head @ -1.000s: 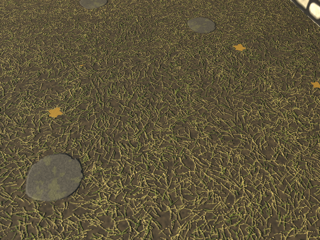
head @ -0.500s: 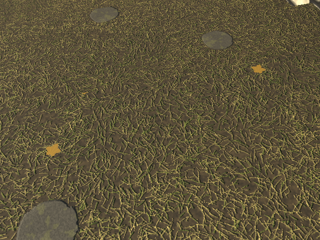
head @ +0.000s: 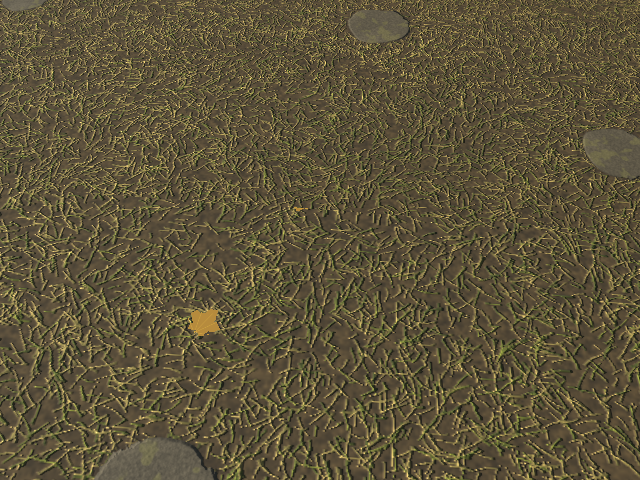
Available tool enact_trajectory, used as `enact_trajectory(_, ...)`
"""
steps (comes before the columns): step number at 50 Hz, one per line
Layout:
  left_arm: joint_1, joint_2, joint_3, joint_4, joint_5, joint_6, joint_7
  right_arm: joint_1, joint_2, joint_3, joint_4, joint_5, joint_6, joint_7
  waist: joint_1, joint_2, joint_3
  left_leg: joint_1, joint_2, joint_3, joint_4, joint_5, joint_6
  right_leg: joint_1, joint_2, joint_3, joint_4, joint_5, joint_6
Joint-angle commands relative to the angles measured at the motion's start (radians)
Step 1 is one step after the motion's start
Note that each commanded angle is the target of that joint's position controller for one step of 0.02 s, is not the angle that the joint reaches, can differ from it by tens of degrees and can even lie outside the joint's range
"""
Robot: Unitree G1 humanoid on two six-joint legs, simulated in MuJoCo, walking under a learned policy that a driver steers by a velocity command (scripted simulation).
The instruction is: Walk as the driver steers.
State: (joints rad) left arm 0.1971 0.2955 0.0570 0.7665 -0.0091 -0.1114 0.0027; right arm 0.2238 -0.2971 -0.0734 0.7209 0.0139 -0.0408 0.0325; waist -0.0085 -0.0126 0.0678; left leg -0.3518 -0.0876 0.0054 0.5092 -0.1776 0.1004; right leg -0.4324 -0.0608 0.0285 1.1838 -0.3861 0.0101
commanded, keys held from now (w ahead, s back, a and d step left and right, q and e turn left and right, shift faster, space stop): w+q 0.30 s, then no key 0.42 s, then e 0.28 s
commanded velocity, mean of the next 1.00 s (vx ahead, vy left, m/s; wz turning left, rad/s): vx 0.26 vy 0.00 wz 0.24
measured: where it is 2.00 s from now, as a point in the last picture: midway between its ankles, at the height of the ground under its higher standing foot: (342, 460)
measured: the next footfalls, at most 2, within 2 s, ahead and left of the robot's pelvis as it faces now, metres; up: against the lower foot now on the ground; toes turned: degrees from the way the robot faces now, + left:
right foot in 0.34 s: +0.40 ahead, -0.12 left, +0.00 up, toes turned +4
left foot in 0.70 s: +0.37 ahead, +0.13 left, +0.00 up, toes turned +14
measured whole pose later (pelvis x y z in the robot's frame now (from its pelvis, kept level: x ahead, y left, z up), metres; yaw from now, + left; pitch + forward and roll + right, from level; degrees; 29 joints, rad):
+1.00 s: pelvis +0.34 -0.01 +0.00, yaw +10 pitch +0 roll +1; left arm 0.16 0.30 0.04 0.85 -0.02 0.02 -0.01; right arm 0.13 -0.26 -0.06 0.66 -0.01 0.03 -0.05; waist 0.02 -0.01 0.04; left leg -0.30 0.03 0.06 0.58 -0.28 0.00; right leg -0.34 -0.01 -0.01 0.78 -0.47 0.02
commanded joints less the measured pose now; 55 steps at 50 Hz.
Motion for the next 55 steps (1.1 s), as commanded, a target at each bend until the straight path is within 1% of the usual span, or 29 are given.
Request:
enact_trajectory(1,0.008,0.123,0.035,-0.078,0.021,-0.007,0.003,-0.015,-0.118,-0.029,-0.087,-0.009,-0.023,-0.015,0.024,0.049,-0.124,0.215,0.27,-0.385,-0.279,0.2,0.209,-0.187,-0.057,0.054,-0.093,0.078,0.014)
enact_trajectory(4,-0.065,0.079,0.019,-0.103,0.027,0.011,0.004,0.025,-0.156,-0.04,-0.073,-0.002,-0.025,-0.035,0.01,0.041,-0.082,0.127,0.228,-0.294,-0.295,0.267,0.192,-0.181,-0.033,0.026,-0.275,0.213,0.054)
enact_trajectory(7,-0.179,0.049,0.004,-0.128,0.021,0.006,-0.005,0.065,-0.161,-0.043,-0.06,0.006,-0.017,-0.047,-0.037,0.075,-0.062,0.084,0.172,-0.245,-0.281,0.168,0.138,-0.112,0.017,0.019,-0.516,0.423,0.063)
enact_trajectory(11,-0.266,0.075,0.009,-0.156,0.002,-0.006,-0.023,0.133,-0.16,-0.044,-0.035,0.014,-0.006,-0.05,-0.07,0.095,-0.055,0.137,0.2,-0.324,-0.224,0.07,0.114,-0.062,0.053,0.042,-0.656,0.471,0.05)
enact_trajectory(14,-0.238,0.111,0.025,-0.154,-0.001,-0.02,-0.031,0.136,-0.154,-0.046,-0.034,0.012,0.003,-0.055,-0.043,0.128,-0.063,0.216,0.231,-0.412,-0.133,0.072,0.093,-0.019,0.057,0.059,-0.7,0.357,0.014)
enact_trajectory(15,-0.188,0.119,0.032,-0.141,-0.001,-0.024,-0.03,0.123,-0.148,-0.045,-0.038,0.01,0.007,-0.055,-0.013,0.144,-0.074,0.217,0.224,-0.424,-0.094,0.098,0.081,0.045,0.061,0.045,-0.724,0.329,-0.006)
enact_trajectory(16,-0.1,0.142,0.046,-0.118,0.011,-0.029,-0.023,0.107,-0.12,-0.035,-0.045,0.006,0.008,-0.055,0.035,0.139,-0.116,0.212,0.174,-0.387,0.013,0.201,0.046,0.168,0.053,0.029,-0.765,0.36,-0.036)
enact_trajectory(17,0.017,0.189,0.058,-0.109,0.04,-0.034,-0.017,0.105,-0.068,-0.016,-0.066,-0.008,0.007,-0.054,0.084,0.074,-0.248,0.135,0.115,-0.319,0.255,0.16,0.001,0.394,-0.083,0.136,-0.72,0.461,-0.098)
enact_trajectory(18,0.104,0.267,0.076,-0.086,0.06,-0.021,-0.015,0.257,-0.008,0.003,-0.078,0.008,0.001,-0.057,0.036,-0.214,-0.396,-0.203,-0.036,-0.192,0.605,-0.272,-0.087,0.752,-0.318,0.523,-0.729,0.542,-0.284)
enact_trajectory(19,0.125,0.2,0.064,-0.075,0.024,-0.012,-0.025,0.291,-0.083,-0.004,-0.066,0.013,-0.003,-0.06,0.041,-0.267,-0.412,-0.333,-0.009,-0.21,0.78,-0.468,-0.115,0.766,-0.384,0.722,-0.793,0.475,-0.331)
enact_trajectory(20,0.071,0.126,0.042,-0.093,0.016,-0.005,-0.025,0.206,-0.149,-0.023,-0.061,0.014,0.005,-0.062,0.064,-0.149,-0.294,-0.361,0.027,-0.226,0.849,-0.404,-0.131,0.657,-0.338,0.58,-0.796,0.52,-0.295)
enact_trajectory(21,0.016,0.092,0.026,-0.102,0.024,0.004,-0.025,0.128,-0.158,-0.026,-0.074,0.004,0.015,-0.065,0.058,-0.069,-0.229,-0.339,0.057,-0.19,0.84,-0.351,-0.142,0.543,-0.29,0.425,-0.785,0.642,-0.264)
enact_trajectory(22,-0.022,0.067,0.015,-0.094,0.026,0.01,-0.027,0.077,-0.146,-0.026,-0.09,-0.009,0.021,-0.066,0.043,-0.042,-0.167,-0.318,0.078,-0.176,0.78,-0.328,-0.148,0.435,-0.243,0.32,-0.791,0.782,-0.251)
enact_trajectory(25,-0.065,0.053,0.004,-0.056,0.032,0.012,-0.031,0.101,-0.055,-0.007,-0.087,-0.003,0.042,-0.06,-0.017,-0.101,-0.143,-0.157,0.116,-0.122,0.532,-0.282,-0.155,0.272,-0.16,0.161,-0.843,0.888,-0.228)
enact_trajectory(28,-0.099,0.107,0.018,-0.03,0.023,0.026,-0.022,0.077,-0.025,0.009,-0.088,-0.013,0.049,-0.059,-0.024,-0.114,-0.194,-0.009,0.12,-0.073,0.304,-0.15,-0.164,0.227,-0.154,0.09,-0.859,0.952,-0.241)
enact_trajectory(30,-0.089,0.124,0.021,-0.013,0.012,0.037,-0.019,0.047,-0.04,0.008,-0.088,-0.01,0.054,-0.056,-0.009,-0.115,-0.212,0.049,0.115,-0.057,0.207,-0.055,-0.158,0.235,-0.156,0.075,-0.863,0.876,-0.235)
enact_trajectory(33,-0.092,0.121,0.013,0.009,-0.001,0.052,-0.019,0.004,-0.054,0.002,-0.093,-0.014,0.063,-0.051,-0.01,-0.095,-0.18,0.141,0.104,-0.038,0.045,0.045,-0.126,0.208,-0.148,0.079,-0.849,0.626,-0.208)
enact_trajectory(35,-0.066,0.082,-0.005,0.031,-0.002,0.055,-0.021,-0.025,-0.07,-0.001,-0.104,-0.031,0.063,-0.053,-0.016,-0.067,-0.147,0.243,0.125,-0.069,-0.108,0.169,-0.083,0.154,-0.102,0.076,-0.823,0.376,-0.133)
enact_trajectory(36,-0.036,0.052,-0.018,0.036,0.02,0.053,-0.022,-0.031,-0.114,-0.008,-0.121,-0.038,0.063,-0.06,0.006,0.008,-0.169,0.322,0.222,-0.17,-0.105,0.351,-0.049,0.11,-0.053,0.042,-0.768,0.232,-0.076)
enact_trajectory(37,0.078,0.021,-0.027,0.057,0.03,0.051,-0.029,-0.077,-0.142,-0.01,-0.126,-0.037,0.069,-0.068,0.086,0.14,-0.19,0.348,0.293,-0.225,-0.073,0.346,0.018,0.075,0.017,-0.008,-0.762,0.05,-0.034)
enact_trajectory(38,0.049,0.017,-0.035,0.066,0.025,0.061,-0.025,-0.104,-0.07,0.004,-0.121,-0.033,0.069,-0.06,0.06,0.153,-0.187,0.248,0.254,-0.188,-0.083,0.128,0.013,0.16,0.018,-0.025,-0.778,0.071,-0.011)
enact_trajectory(39,-0.01,0.054,-0.028,0.062,0.019,0.072,-0.022,-0.118,-0.05,0.007,-0.124,-0.036,0.065,-0.052,0.03,0.119,-0.119,0.212,0.194,-0.148,-0.081,0.036,-0.024,0.137,0.026,-0.021,-0.772,0.11,-0.005)
enact_trajectory(40,-0.034,0.074,-0.023,0.061,0.014,0.08,-0.017,-0.111,-0.063,0.002,-0.12,-0.04,0.06,-0.051,0.015,0.097,-0.092,0.21,0.176,-0.127,-0.072,0.052,-0.046,0.108,0.028,-0.012,-0.756,0.142,-0.011)
enact_trajectory(42,-0.038,0.108,-0.014,0.047,0.009,0.091,-0.01,-0.079,-0.113,-0.015,-0.11,-0.03,0.051,-0.06,0.01,0.108,-0.084,0.225,0.19,-0.122,-0.053,0.155,-0.039,0.082,0.032,0.004,-0.707,0.215,-0.017)
enact_trajectory(46,-0.037,0.097,-0.002,0.027,-0.005,0.098,-0.007,-0.017,-0.134,-0.034,-0.101,-0.021,0.062,-0.086,-0.004,0.155,-0.153,0.304,0.34,-0.21,-0.051,0.44,0.064,0.005,0.051,-0.023,-0.511,0.169,0.002)
enact_trajectory(48,-0.041,0.083,0.005,0.016,-0.007,0.114,-0.013,-0.042,-0.133,-0.036,-0.107,-0.019,0.065,-0.096,-0.003,0.205,-0.165,0.29,0.429,-0.263,-0.075,0.497,0.124,-0.03,0.051,-0.039,-0.366,-0.096,0.008)
enact_trajectory(49,-0.051,0.085,0.01,0.008,-0.01,0.123,-0.017,-0.052,-0.135,-0.038,-0.111,-0.023,0.063,-0.098,-0.011,0.195,-0.16,0.274,0.46,-0.274,-0.092,0.51,0.144,-0.053,0.036,-0.032,-0.285,-0.193,0.009)
enact_trajectory(52,-0.024,0.077,0.017,0.009,-0.015,0.149,-0.022,-0.141,-0.155,-0.047,-0.109,-0.014,0.057,-0.095,0.025,0.158,-0.144,0.175,0.425,-0.163,-0.1,0.433,0.102,0.035,0.011,-0.048,-0.339,-0.109,0.007)
enact_trajectory(55,0.057,0.083,0.032,0.03,-0.005,0.158,-0.034,-0.18,-0.136,-0.046,-0.089,0.008,0.066,-0.092,0.073,0.135,-0.152,0.078,0.35,-0.027,0.01,0.234,0.012,0.225,0.068,-0.11,-0.592,0.16,-0.029)
Keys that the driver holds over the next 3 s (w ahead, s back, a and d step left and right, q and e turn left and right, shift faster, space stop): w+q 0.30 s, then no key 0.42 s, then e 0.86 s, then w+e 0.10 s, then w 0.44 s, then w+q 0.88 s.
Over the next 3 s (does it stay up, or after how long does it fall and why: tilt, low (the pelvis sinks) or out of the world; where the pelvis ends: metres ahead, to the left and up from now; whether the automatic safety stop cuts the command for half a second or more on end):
stays up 1.04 -0.09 -0.01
